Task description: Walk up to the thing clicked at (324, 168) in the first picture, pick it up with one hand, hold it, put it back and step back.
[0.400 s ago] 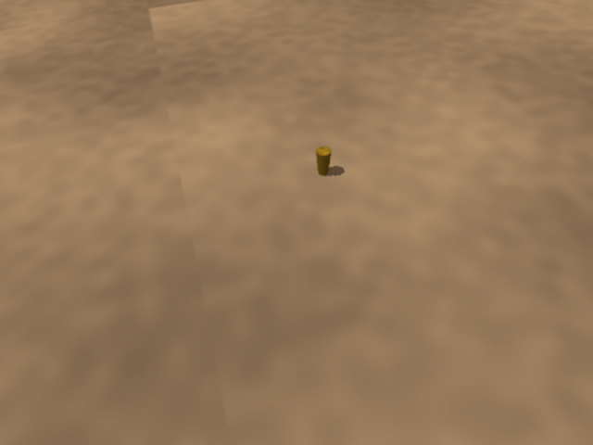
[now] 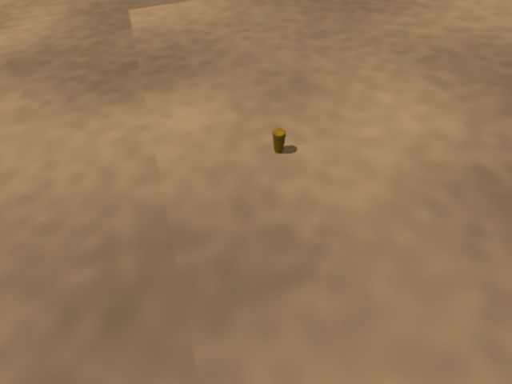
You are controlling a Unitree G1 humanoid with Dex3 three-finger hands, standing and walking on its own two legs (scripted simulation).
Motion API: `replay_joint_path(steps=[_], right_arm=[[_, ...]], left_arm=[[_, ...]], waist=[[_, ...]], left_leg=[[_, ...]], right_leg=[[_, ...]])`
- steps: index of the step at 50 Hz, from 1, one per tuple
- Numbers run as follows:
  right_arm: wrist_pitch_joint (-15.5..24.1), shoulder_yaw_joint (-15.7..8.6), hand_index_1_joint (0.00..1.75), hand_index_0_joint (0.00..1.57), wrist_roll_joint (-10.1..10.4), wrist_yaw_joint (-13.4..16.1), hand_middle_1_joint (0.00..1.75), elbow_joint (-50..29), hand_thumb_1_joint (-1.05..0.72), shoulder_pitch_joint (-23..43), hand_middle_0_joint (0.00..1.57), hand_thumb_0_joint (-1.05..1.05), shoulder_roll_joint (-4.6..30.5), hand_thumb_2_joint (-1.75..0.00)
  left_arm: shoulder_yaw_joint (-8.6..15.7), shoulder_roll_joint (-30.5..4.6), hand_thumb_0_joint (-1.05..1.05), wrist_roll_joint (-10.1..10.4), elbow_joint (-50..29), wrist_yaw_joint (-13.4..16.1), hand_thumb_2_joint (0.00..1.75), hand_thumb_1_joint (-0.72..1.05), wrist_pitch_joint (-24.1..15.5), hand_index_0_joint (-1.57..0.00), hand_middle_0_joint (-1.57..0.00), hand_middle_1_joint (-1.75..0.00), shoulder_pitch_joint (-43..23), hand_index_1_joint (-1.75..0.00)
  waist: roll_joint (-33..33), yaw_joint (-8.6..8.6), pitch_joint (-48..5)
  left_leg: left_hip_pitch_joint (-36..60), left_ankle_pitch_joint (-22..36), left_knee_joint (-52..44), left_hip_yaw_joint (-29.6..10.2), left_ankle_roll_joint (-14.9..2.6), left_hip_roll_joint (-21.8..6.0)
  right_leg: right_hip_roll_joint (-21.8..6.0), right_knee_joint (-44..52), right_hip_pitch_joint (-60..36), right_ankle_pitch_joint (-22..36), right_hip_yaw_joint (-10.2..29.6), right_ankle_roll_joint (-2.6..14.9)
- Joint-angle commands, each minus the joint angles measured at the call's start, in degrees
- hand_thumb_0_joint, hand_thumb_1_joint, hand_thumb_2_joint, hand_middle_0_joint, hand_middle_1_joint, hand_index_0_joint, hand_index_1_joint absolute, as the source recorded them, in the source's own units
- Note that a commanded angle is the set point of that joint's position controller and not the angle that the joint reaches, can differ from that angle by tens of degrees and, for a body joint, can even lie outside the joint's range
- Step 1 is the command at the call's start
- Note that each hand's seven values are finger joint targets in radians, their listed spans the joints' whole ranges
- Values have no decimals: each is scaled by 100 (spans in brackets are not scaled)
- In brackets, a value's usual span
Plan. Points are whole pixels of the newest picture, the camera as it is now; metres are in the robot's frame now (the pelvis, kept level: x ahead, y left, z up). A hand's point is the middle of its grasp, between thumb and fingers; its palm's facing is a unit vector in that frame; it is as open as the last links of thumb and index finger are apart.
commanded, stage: stand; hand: left
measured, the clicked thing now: (279, 141) +1.48 -0.05 -0.71
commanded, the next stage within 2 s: walk up in 0.72 s
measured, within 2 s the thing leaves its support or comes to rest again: neither
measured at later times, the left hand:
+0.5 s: hand out of the picture +0.08 +0.25 -0.15, palm faces -0.03 -0.94 -0.34, open 7.4 cm
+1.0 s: hand out of the picture +0.15 +0.25 -0.14, palm faces -0.12 -0.90 -0.41, open 7.4 cm
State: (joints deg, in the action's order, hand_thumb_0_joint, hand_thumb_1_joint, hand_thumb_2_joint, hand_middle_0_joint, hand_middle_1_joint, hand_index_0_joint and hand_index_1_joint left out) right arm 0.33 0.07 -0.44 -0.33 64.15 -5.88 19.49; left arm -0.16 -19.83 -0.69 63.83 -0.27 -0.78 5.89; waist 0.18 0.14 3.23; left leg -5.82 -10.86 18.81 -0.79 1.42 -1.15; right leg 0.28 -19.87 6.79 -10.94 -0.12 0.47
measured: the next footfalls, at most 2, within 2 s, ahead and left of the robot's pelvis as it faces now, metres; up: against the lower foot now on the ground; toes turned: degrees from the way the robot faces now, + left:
right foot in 1.00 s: +0.14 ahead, -0.18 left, +0.00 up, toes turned -8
left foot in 1.40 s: +0.41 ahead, +0.05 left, +0.00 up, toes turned -2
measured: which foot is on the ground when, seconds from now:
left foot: down 0.00-1.00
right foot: down 0.00-0.78, up 0.80-0.98, down 1.00-1.00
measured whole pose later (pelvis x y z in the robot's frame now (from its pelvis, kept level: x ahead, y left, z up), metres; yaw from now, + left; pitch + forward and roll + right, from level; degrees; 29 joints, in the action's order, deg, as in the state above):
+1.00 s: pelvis +0.06 -0.04 -0.02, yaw -6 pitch -2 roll +2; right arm 2.1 -5.5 -3.2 -3.3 57.7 -14.7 25.0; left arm 5.0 -25.7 -2.4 56.5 -5.8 -1.8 13.3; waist 0.4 0.4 1.9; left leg -3.4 -22.1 27.1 3.6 0.2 -4.5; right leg -3.7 -34.7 19.2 -17.3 -0.3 0.4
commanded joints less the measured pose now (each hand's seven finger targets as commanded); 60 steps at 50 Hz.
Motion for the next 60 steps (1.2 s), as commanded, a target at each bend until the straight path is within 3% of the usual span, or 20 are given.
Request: replay_joint_path(steps=[1, 6, 28, 35, 36, 37, 39, 40, 41, 42, 45, 47, 49, 50, 51, 52, 53, 56, 58, 60], right_arm=[[123, -226, 30, 20, -5, 91, 30, -336, -90, 173, 20, 0, 1200, -90], [127, -240, 30, 20, -1, 90, 30, -368, -90, 176, 20, 0, 1200, -90], [121, -243, 30, 20, -12, 85, 30, -334, -90, 101, 20, 0, 1232, -90], [126, -232, 30, 20, -2, 76, 30, -332, -90, 98, 20, 0, 1227, -90], [270, -631, 30, 20, -166, -32, 30, -732, -90, -285, 20, 0, 1881, -90], [299, -698, 30, 20, -219, -87, 30, -655, -90, -372, 20, 0, 1906, -90], [330, -809, 30, 20, -211, -122, 30, -718, -90, -703, 20, 0, 1944, -90], [385, -907, 30, 20, -239, -114, 30, -721, -90, -927, 20, 0, 2103, -90], [452, -959, 30, 20, -224, -92, 30, -863, -90, -793, 20, 0, 2216, -90], [488, -921, 30, 20, -193, -92, 30, -963, -90, -755, 20, 0, 2111, -90], [484, -938, 30, 20, -250, -162, 30, -1323, -90, 33, 20, 0, 2123, -90], [425, -883, 30, 20, -279, -207, 30, -1405, -90, 194, 20, 0, 1963, -90], [347, -804, 30, 20, -252, -225, 30, -1453, -90, 127, 20, 0, 1739, -90], [338, -678, 30, 20, -229, -227, 30, -1501, -90, -101, 20, 0, 1394, -90], [355, -538, 30, 20, -113, -252, 30, -1815, -90, 119, 20, 0, 1053, -90], [318, -672, 30, 20, -150, -205, 30, -1775, -90, 272, 20, 0, 1569, -90], [334, -713, 30, 20, -81, -233, 30, -1608, -90, 128, 20, 0, 1838, -90], [343, -694, 30, 20, -70, -304, 30, -1346, -90, -502, 20, 0, 1728, -90], [326, -715, 30, 20, -105, -393, 30, -1340, -90, -691, 20, 0, 1673, -90], [313, -725, 30, 20, -128, -447, 30, -1513, -90, -441, 20, 0, 1595, -90]], left_arm=[[230, -1215, 0, 43, -328, 77, 90, 90, -103, -20, -20, -30, -274, -30], [236, -1231, 0, 15, -328, 89, 90, 90, -124, -20, -20, -30, -246, -30], [224, -1232, 0, 19, -328, 77, 90, 90, -102, -20, -20, -30, -184, -30], [202, -1221, 0, 27, -323, 77, 90, 90, -122, -20, -20, -30, -129, -30], [646, -1853, 0, -100, -740, -130, 90, 90, -154, -20, -20, -30, 213, -30], [648, -1784, 0, -158, -776, -211, 90, 90, -145, -20, -20, -30, 8, -30], [627, -1385, 0, -153, -1104, -318, 90, 90, -135, -20, -20, -30, -570, -30], [624, -1297, 0, -174, -1281, -325, 90, 90, -142, -20, -20, -30, -815, -30], [634, -1418, 0, -160, -1362, -318, 90, 90, -168, -20, -20, -30, -701, -30], [647, -1571, 0, -152, -1351, -367, 90, 90, -209, -20, -20, -30, -526, -30], [675, -1482, 0, -92, -1272, -538, 90, 90, -191, -20, -20, -30, 220, -30], [752, -1485, 0, -121, -1130, -547, 90, 90, -206, -20, -20, -30, 543, -30], [856, -1595, 0, -163, -859, -461, 90, 90, -258, -20, -20, -30, 1373, -30], [994, -1958, 0, -186, -708, -358, 90, 90, -313, -20, -20, -30, 2073, -30], [1116, -2547, 0, -191, -905, -268, 90, 90, -366, -20, -20, -30, 2373, -30], [1040, -2678, 0, -130, -1162, -289, 90, 90, -386, -20, -20, -30, 1706, -30], [1001, -2491, 0, -9, -1348, -285, 90, 90, -395, -20, -20, -30, 1203, -30], [840, -2034, 0, 31, -1445, -222, 90, 90, -442, -20, -20, -30, 820, -30], [786, -1935, 0, 52, -1506, -235, 90, 90, -493, -20, -20, -30, 864, -30], [790, -1940, 0, 51, -1576, -232, 90, 90, -522, -20, -20, -30, 998, -30]], waist=[[-11, -6, -433], [-33, 6, -582], [-37, -16, -338], [15, -21, -391], [-124, 34, -1027], [61, 132, -546], [650, 409, 262], [1059, 589, 520], [721, 451, 440], [349, 358, 200], [1076, -134, -47], [928, -263, -37], [-16, -644, -292], [-1271, -947, -553], [-2624, -1107, -388], [-1418, -768, 123], [-508, -508, 402], [-513, -96, 511], [-646, -82, 446], [-641, -180, 421]], left_leg=[[4, 703, -242, -384, -226, -601], [96, 963, -193, -394, -237, -620], [-27, 593, -297, -417, -222, -608], [2, 778, -284, -418, -228, -614], [262, -2366, 277, -410, -624, -457], [44, -3149, 223, -608, -703, -560], [406, -3527, -553, -1604, -1126, -1289], [614, -3219, -1181, -2431, -1490, -2088], [728, -2908, -1291, -2688, -1671, -2474], [778, -2946, -1247, -2482, -1668, -2274], [157, -2417, -1003, -1157, -1322, -1747], [-741, -1972, -464, -259, -1069, -1206], [-1590, -1949, 1069, 315, -857, -770], [-2537, -2011, 2827, 663, -678, -344], [-3883, -2522, 4318, 550, -386, 422], [-3614, -2063, 4618, -265, -289, -144], [-3585, -1491, 4727, -454, -306, -351], [-2880, -738, 4076, -368, -274, -708], [-2614, -525, 3553, -145, -186, -676], [-2671, -437, 2871, -23, -103, -660]], right_leg=[[-744, 364, -110, 784, 569, 134], [-762, 318, -199, 1146, 539, 124], [-711, 432, -25, 572, 541, 111], [-730, 401, -97, 888, 531, 106], [-408, -26, 178, -2209, 742, 316], [-489, -300, 1013, -2904, 856, 367], [-172, -1546, 2674, -2114, 399, 233], [-117, -2696, 3392, -1607, 212, 115], [-503, -2841, 3464, -1595, 682, 137], [-627, -2947, 3337, -1507, 744, 84], [-735, -2115, 2045, -1418, 325, 40], [-422, -1437, 746, -858, -160, 2], [5, -916, -791, -261, -623, -39], [-99, -661, -1852, -1056, -36, 87], [-1722, 1009, -1671, -3214, 3312, 775], [-2463, 1523, -556, -3990, 4441, 1396], [-2264, 1465, -399, -3828, 3879, 1414], [-1610, 1238, 312, -2345, 2201, 1072], [-1339, 1122, 397, -1677, 1524, 1130], [-1247, 1071, 247, -1421, 1248, 1185]])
